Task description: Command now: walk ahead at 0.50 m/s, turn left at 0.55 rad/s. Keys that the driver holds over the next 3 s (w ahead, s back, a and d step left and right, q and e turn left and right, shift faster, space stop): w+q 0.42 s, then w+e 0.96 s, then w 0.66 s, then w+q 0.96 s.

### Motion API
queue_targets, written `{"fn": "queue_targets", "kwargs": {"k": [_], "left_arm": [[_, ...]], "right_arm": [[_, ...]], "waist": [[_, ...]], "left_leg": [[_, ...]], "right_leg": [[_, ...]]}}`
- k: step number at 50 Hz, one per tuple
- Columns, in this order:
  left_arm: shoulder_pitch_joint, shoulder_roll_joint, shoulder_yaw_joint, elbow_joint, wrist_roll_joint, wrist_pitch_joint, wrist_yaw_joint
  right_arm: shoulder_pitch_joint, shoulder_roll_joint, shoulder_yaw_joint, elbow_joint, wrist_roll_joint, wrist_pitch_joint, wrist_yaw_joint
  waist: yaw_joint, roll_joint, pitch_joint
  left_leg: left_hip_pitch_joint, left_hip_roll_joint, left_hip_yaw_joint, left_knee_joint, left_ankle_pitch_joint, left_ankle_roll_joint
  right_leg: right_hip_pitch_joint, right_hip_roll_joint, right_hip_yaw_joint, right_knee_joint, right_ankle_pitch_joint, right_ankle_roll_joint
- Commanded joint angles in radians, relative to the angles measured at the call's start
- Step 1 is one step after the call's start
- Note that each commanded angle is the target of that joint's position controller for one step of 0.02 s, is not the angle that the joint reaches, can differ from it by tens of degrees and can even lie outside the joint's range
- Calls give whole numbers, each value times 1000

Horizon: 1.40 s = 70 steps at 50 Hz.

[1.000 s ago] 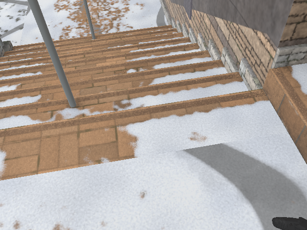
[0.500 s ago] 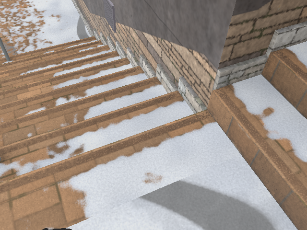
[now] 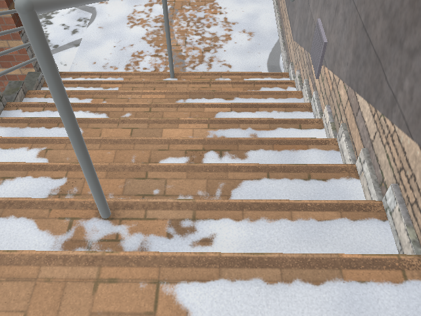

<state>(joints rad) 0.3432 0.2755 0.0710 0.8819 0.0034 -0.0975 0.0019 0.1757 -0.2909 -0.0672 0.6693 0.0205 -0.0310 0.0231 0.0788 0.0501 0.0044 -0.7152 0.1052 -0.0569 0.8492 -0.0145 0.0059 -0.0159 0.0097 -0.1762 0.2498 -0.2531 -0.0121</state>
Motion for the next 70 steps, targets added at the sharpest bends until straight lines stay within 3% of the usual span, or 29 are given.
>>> {"fn": "queue_targets", "kwargs": {"k": [1, 5, 8, 9, 10, 11, 12, 13, 15, 22, 26, 30, 33, 35, 36, 37, 38, 39, 41, 44, 48, 50, 51, 55, 58, 60, 62, 67, 70], "left_arm": [[-51, 169, 33, -60, -7, -4, 4], [-35, 208, 45, -45, -27, 23, 6], [-52, 220, 45, -56, -34, 39, 18], [-22, 152, 20, -81, 3, 30, 16], [37, 55, -15, -144, 11, -5, 0], [-76, 162, 9, -155, -24, -36, -12], [-127, 169, 11, -175, -50, -45, -17], [-134, 149, 6, -170, -32, -45, -8], [-107, 152, 15, -155, -5, -21, -1], [-245, 78, -5, -195, 12, 8, 3], [-345, 61, -18, -210, -2, -5, -24], [-401, 83, -12, -254, -14, -16, -52], [-347, 76, -10, -254, -16, -11, -63], [-139, 120, 18, -200, -12, -17, -61], [0, 184, 39, -179, -6, -13, -54], [67, 257, 53, -185, -9, -5, -51], [115, 215, 45, -169, -37, 1, -54], [67, 162, 32, -189, -36, 8, -47], [-42, 126, 14, -229, -6, 26, -40], [-88, 109, 9, -249, 0, 38, -24], [-37, 160, 30, -216, 5, 54, 0], [-7, 176, 33, -212, 10, 54, 10], [8, 156, 28, -211, -8, 59, 14], [118, 131, 17, -205, -21, 69, 9], [255, 133, 24, -149, -33, 69, 48], [194, 127, 21, -158, -47, 76, 77], [132, 108, 7, -163, -29, 91, 84], [145, 99, 12, -162, -41, 119, 111], [150, 23, -17, -115, -23, 122, 67]], "right_arm": [[-103, -9, 8, -107, 2, -14, 24], [-137, -33, -2, -158, 2, -5, 38], [168, -143, -68, -91, 0, 6, 21], [293, -242, -99, -69, 6, 16, -4], [222, -317, -93, -109, 2, 2, -2], [252, -220, -68, -111, -3, -10, 12], [234, -171, -52, -97, -11, -19, 15], [174, -142, -43, -100, -7, -24, 15], [81, -104, -28, -127, -22, -26, 8], [165, -123, -32, -68, -6, -31, -29], [211, -129, -30, -19, -7, -37, -32], [260, -140, -30, 30, -11, -30, -33], [253, -146, -32, 46, -14, -12, -39], [191, -154, -32, 35, -10, -3, -46], [173, -143, -22, 8, -19, -5, -56], [306, -64, 2, -6, -41, -22, -52], [325, -66, 9, 2, -25, -45, -38], [211, -140, -8, -20, 5, -60, -30], [82, -148, -15, -51, -17, -67, -37], [121, -128, -21, -47, -47, -54, -50], [37, -47, 13, -65, -74, -37, -51], [51, -51, 12, -41, -59, -52, -40], [79, -83, -2, -27, -38, -59, -29], [-94, -100, -17, -82, -30, -86, 0], [-228, -130, -29, -127, -3, -120, 24], [-266, -130, -24, -138, -35, -129, 37], [-206, -44, 0, -102, -66, -133, 57], [-125, -44, -14, -103, -17, -76, 19], [288, -95, -42, 55, -22, -69, 3]], "waist": [[-2, -95, 75], [-19, -123, 72], [-196, -114, -120], [-224, 65, -210], [-108, 269, -337], [-194, 106, -368], [-176, 75, -225], [-129, -31, -134], [-63, -12, -80], [-92, 13, -28], [-150, 44, 13], [-174, 40, 43], [-146, 41, 33], [-38, 34, -78], [17, -54, -178], [-35, -265, -297], [-23, -332, -328], [4, -216, -179], [-33, -60, -32], [-98, -121, -25], [-75, -115, -48], [-67, -116, -126], [-73, -111, -136], [-13, -103, -45], [35, -165, 19], [14, -123, 60], [5, -91, 28], [-19, -169, 53], [-188, -48, -57]], "left_leg": [[-12, 5, 43, -104, 43, 19], [57, -42, 119, -179, -129, 76], [534, -176, 183, -275, -121, 160], [832, 8, -103, -297, -61, 231], [1082, 239, -710, -478, -211, 436], [1062, 244, -731, -565, -280, 402], [955, 208, -576, -548, -238, 353], [797, 157, -452, -544, -138, 315], [598, 84, -323, -571, 4, 281], [516, 16, -208, -601, 60, 255], [519, 23, -172, -597, -21, 217], [679, 100, -193, -547, 78, 217], [721, 117, -161, -479, 266, 188], [682, 64, -77, -291, 559, 152], [566, 2, -13, -37, 428, 99], [218, -148, 44, 351, -169, 12], [0, -193, -48, 471, -546, 8], [-98, -128, -86, 513, -469, 20], [-53, -64, -59, 400, -334, 22], [78, -20, -49, 196, -272, -13], [148, -53, -2, 5, -90, -59], [225, -67, 0, 72, 120, -45], [153, -58, -25, 106, 109, -34], [-121, -55, -79, 25, 23, 16], [-442, -33, -185, -71, -54, 21], [-239, -60, -153, -238, 184, 14], [223, -143, -69, -314, 511, 24], [398, -54, -185, -445, 394, -10], [796, 43, -116, -499, 470, -7]], "right_leg": [[-11, -288, 80, -81, 310, -153], [77, -314, 26, 32, 549, -118], [-28, -248, -49, 490, 858, -57], [-312, -189, -51, 828, 392, -7], [-688, 24, 122, 1156, -331, 41], [-779, -24, 286, 1205, -285, 21], [-821, -58, 265, 1167, -219, 0], [-780, -101, 262, 1073, -142, -3], [-649, -143, 267, 948, -61, 5], [-649, -92, 243, 573, 244, 69], [-583, -75, 215, 381, 430, 34], [-668, -64, 211, 330, 300, -26], [-595, -35, 180, 318, 152, -66], [-314, 26, 143, 293, 187, -112], [-93, -73, 297, 263, 293, -167], [242, -276, 709, 236, 247, -325], [335, -344, 1001, 73, -55, -386], [237, -325, 910, 41, -166, -336], [-20, -240, 707, 12, -12, -283], [-165, -151, 576, -15, 224, -267], [-229, -94, 470, 26, 500, -260], [-235, -105, 475, 86, 567, -253], [-183, -113, 518, 121, 538, -262], [-2, -126, 670, 211, 338, -285], [279, -181, 824, 267, 233, -282], [14, -102, 728, 312, 132, -253], [-381, 10, 609, 359, -18, -197], [-309, 28, 689, 565, -89, -144], [-414, 107, 536, 1085, -275, -40]]}}
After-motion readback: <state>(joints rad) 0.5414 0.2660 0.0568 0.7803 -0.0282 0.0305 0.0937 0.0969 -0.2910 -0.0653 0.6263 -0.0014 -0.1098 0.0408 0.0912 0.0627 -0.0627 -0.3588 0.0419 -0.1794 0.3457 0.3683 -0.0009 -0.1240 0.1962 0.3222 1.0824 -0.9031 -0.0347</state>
